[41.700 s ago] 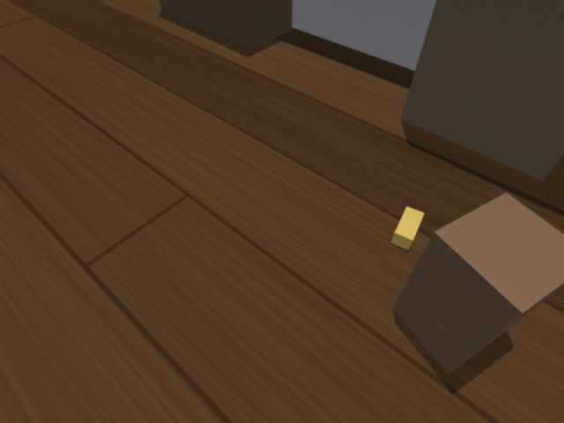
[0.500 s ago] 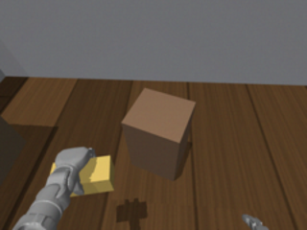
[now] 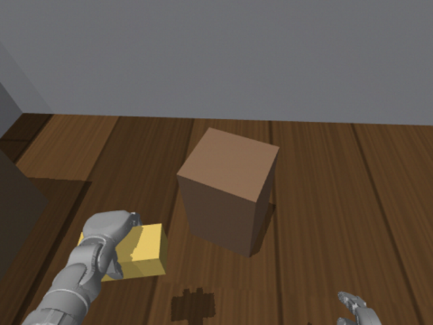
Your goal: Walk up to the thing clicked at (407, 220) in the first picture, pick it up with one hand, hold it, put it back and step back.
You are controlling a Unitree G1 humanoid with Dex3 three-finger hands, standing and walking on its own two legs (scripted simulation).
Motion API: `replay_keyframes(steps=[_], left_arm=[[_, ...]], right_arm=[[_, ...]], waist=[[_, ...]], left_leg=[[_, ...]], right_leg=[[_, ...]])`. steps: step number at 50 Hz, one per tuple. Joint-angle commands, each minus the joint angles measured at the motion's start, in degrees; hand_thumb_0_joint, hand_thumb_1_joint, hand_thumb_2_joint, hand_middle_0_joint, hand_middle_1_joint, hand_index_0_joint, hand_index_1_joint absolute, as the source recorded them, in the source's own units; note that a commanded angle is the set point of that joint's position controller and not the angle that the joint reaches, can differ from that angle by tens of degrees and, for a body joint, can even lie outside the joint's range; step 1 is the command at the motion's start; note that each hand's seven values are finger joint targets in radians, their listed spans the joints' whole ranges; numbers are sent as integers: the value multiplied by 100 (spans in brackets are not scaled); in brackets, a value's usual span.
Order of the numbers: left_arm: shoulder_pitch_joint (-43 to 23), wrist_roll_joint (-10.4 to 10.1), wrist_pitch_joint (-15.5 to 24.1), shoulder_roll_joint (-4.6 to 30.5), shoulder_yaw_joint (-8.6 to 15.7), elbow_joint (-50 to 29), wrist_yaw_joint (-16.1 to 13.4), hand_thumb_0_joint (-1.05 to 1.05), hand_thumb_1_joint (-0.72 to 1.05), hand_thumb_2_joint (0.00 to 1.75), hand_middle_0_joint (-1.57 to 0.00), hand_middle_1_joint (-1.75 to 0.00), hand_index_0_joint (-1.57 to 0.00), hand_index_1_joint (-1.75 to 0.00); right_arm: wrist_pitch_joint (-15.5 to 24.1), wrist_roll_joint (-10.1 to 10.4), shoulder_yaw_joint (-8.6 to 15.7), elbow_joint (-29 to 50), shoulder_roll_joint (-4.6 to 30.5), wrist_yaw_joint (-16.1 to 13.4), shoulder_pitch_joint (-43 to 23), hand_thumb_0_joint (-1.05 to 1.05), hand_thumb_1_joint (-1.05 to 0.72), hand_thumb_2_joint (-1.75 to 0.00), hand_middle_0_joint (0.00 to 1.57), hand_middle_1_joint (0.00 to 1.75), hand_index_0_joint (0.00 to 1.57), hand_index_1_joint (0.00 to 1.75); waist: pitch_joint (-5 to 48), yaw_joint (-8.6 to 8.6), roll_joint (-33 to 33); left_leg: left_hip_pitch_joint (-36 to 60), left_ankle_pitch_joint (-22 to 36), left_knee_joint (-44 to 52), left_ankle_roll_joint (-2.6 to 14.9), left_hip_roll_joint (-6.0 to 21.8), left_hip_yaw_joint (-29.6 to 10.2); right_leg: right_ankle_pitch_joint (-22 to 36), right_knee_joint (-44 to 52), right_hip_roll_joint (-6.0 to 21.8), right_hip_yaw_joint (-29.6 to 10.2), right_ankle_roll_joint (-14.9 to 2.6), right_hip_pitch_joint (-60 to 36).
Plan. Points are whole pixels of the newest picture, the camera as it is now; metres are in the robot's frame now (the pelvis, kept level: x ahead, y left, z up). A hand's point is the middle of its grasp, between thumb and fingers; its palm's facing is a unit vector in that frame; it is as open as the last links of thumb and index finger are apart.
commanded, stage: hold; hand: left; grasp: from above
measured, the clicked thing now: (123, 253) +0.30 +0.21 -0.09
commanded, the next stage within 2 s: crouch in 1.00 s
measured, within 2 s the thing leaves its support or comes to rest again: neither
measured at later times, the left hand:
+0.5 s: hand (111, 250) +0.28 +0.22 -0.03, palm faces -0.46 -0.06 -0.89, open 10.8 cm
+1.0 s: hand (113, 247) +0.29 +0.22 -0.03, palm faces -0.46 -0.05 -0.88, open 10.8 cm
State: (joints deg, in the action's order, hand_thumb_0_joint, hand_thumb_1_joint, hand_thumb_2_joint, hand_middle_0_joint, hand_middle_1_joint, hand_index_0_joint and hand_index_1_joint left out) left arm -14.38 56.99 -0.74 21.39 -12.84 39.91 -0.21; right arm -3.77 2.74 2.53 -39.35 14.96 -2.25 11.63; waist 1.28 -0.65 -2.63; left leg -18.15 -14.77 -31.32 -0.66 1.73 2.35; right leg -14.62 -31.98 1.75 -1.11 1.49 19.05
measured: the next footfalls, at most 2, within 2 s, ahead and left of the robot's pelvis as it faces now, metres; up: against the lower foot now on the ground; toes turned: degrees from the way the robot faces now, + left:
none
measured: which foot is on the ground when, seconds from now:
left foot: down 0.00-1.00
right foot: down 0.00-1.00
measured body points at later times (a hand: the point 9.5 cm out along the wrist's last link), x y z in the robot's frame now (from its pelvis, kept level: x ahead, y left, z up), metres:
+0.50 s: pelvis -0.01 +0.00 +0.00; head -0.01 -0.02 +0.45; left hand +0.30 +0.22 +0.02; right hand +0.15 -0.25 -0.11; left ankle +0.02 +0.13 -0.73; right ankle +0.02 -0.14 -0.73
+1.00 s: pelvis +0.00 +0.00 +0.01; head +0.00 -0.02 +0.45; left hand +0.31 +0.22 +0.02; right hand +0.15 -0.25 -0.11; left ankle +0.02 +0.13 -0.73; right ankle +0.02 -0.14 -0.73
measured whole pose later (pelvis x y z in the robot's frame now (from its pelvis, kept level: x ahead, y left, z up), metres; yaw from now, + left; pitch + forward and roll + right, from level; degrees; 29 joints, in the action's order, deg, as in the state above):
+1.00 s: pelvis +0.00 +0.00 +0.01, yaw +0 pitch +0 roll +0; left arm -13.4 56.6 -0.4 22.0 -13.4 36.4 2.4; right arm -3.8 3.2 1.8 -39.5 14.5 -3.1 10.3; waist 0.1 0.3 -3.0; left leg -14.4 -13.0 -27.4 -0.6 1.5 2.5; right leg -12.9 -28.3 1.9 -1.2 1.5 15.4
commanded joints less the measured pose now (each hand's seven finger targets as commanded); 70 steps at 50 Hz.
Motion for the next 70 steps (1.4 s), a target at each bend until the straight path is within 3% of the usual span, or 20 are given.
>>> replay_keyframes(steps=[1, 17, 19, 23, 25, 29, 32, 33, 36, 41, 42, 44, 46, 50, 53, 54, 56, 62, 66, 70], left_arm=[[-2134, 14, 1, 1269, 584, -1333, -250, 0, 71, 88, -109, -65, -108, -67], [-2027, -60, -22, 1407, 652, -1570, 44, 0, 71, 91, -111, -65, -108, -68], [-2013, -57, -9, 1282, 541, -1530, 75, 0, 71, 89, -109, -67, -107, -69], [-1782, -98, 8, 1161, 522, -1576, 70, 0, 70, 91, -109, -68, -107, -70], [-2120, -68, 27, 1361, 636, -1799, 19, 0, 72, 91, -111, -65, -109, -68], [-2004, -2, 1, 1415, 713, -1714, -62, 0, 72, 93, -113, -64, -109, -67], [-2187, 44, -29, 1226, 533, -1611, -99, 0, 73, 90, -110, -67, -108, -69], [-2160, 44, -31, 1407, 706, -1615, -124, 0, 72, 91, -111, -65, -109, -68], [-2020, -41, -52, 1184, 520, -1503, -52, 0, 74, 92, -112, -67, -110, -69], [-1754, -73, -26, 1165, 502, -1393, 57, 0, 73, 87, -111, -65, -109, -67], [-1676, -101, -11, 1279, 635, -1465, 56, 0, 74, 89, -111, -65, -109, -67], [-2004, -59, 27, 1196, 485, -1708, 79, 0, 73, 91, -112, -65, -109, -68], [-2147, -14, 36, 1485, 716, -1655, 13, 0, 72, 88, -111, -64, -109, -66], [-2053, -29, 25, 1215, 573, -1574, -90, 0, 76, 90, -112, -66, -111, -68], [-2115, 15, 4, 1372, 710, -1683, -164, 0, 73, 91, -112, -65, -110, -68], [-1999, 19, -28, 1185, 561, -1561, -156, 0, 73, 91, -111, -67, -109, -69], [-1944, 23, -59, 1283, 658, -1470, -160, 0, 70, 88, -99, -69, -102, -67], [-1644, 101, 68, 1047, 505, -1065, -204, 0, 70, 91, -109, -69, -108, -71], [-1679, 211, 228, 1006, 567, -566, -567, 0, 72, 89, -110, -68, -109, -70], [-2324, 455, 360, 1139, 639, -162, -1088, 0, 71, 87, -108, -67, -107, -69]], right_arm=[[258, 21, 196, 747, 722, -74, -517, 0, -90, -90, 20, 30, 20, 30], [289, 60, 116, 825, 687, -116, -722, 0, -90, -90, 20, 30, 20, 30], [301, 64, 91, 837, 642, -126, -755, 0, -90, -90, 20, 30, 20, 30], [307, 56, 77, 859, 619, -130, -758, 0, -90, -90, 20, 30, 20, 30], [312, 58, 98, 821, 645, -140, -750, 0, -90, -90, 20, 30, 20, 30], [293, 64, 106, 791, 644, -139, -756, 0, -90, -90, 20, 30, 20, 30], [288, 51, 115, 743, 650, -126, -698, 0, -90, -90, 20, 30, 20, 30], [293, 53, 137, 721, 672, -127, -693, 0, -90, -90, 20, 30, 20, 30], [295, 48, 131, 743, 649, -114, -728, 0, -90, -90, 20, 30, 20, 30], [287, 66, 130, 773, 638, -117, -703, 0, -90, -90, 20, 30, 20, 30], [272, 60, 150, 773, 662, -123, -721, 0, -90, -90, 20, 30, 20, 30], [270, 56, 139, 811, 643, -121, -721, 0, -90, -90, 20, 30, 20, 30], [260, 58, 128, 780, 661, -142, -709, 0, -90, -90, 20, 30, 20, 30], [256, 50, 127, 773, 644, -144, -706, 0, -90, -90, 20, 30, 20, 30], [257, 42, 147, 756, 650, -133, -720, 0, -90, -90, 20, 30, 20, 30], [252, 37, 143, 744, 633, -124, -697, 0, -90, -90, 20, 30, 20, 30], [237, 51, 153, 762, 664, -122, -715, 0, -87, -89, 20, 30, 20, 30], [184, 43, 175, 710, 636, -105, -605, 0, -89, -90, 20, 30, 20, 30], [141, -3, 198, 629, 643, -83, -506, 0, -89, -90, 20, 30, 20, 30], [137, -95, 271, 434, 696, -32, -291, 0, -89, -90, 20, 30, 20, 30]], waist=[[1383, 11, 89], [1186, 105, 135], [1166, 100, 182], [1176, 116, 202], [1393, 109, 120], [1412, 155, 28], [1264, 59, 108], [1353, 109, 73], [1281, 101, 112], [1195, 115, 171], [1240, 181, 144], [1369, 110, 134], [1365, 139, 125], [1350, 98, 141], [1404, 169, 90], [1382, 119, 101], [1228, 135, 227], [1091, 41, 510], [910, -26, 539], [1274, -202, 302]], left_leg=[[782, 784, 468, 103, -223, -14], [853, 574, 712, 126, -196, -27], [876, 655, 703, 137, -223, -5], [911, 684, 709, 135, -239, 17], [1006, 831, 687, 125, -231, 12], [1050, 991, 704, 100, -213, -3], [1026, 946, 711, 93, -194, -16], [1051, 967, 709, 91, -192, -23], [1006, 968, 710, 95, -199, -16], [975, 997, 738, 110, -203, -3], [993, 1003, 742, 99, -196, -18], [1091, 1107, 731, 105, -196, -21], [1085, 1128, 710, 116, -209, -8], [1121, 1141, 702, 103, -225, 11], [1089, 1076, 707, 103, -244, 23], [1108, 1135, 691, 100, -234, 29], [1020, 1068, 702, 114, -245, 28], [845, 1100, 610, 145, -268, 31], [544, 825, 467, 111, -279, 2], [192, 802, -103, 79, -264, -14]], right_leg=[[592, 599, -296, 116, -150, -312], [385, 790, -289, 107, -151, -467], [434, 813, -279, 102, -148, -453], [429, 845, -271, 110, -148, -487], [583, 794, -284, 114, -149, -554], [726, 760, -295, 136, -175, -622], [685, 778, -315, 159, -174, -496], [704, 785, -308, 158, -173, -556], [699, 813, -302, 156, -165, -549], [746, 812, -296, 155, -168, -592], [724, 830, -296, 160, -172, -616], [845, 791, -296, 145, -179, -641], [850, 830, -291, 150, -160, -653], [871, 824, -287, 144, -166, -585], [808, 853, -266, 141, -168, -657], [879, 834, -269, 141, -165, -619], [806, 884, -263, 145, -149, -622], [911, 801, -244, 127, -131, -500], [619, 677, -237, 153, -151, -173], [664, 183, -228, 151, -155, 359]])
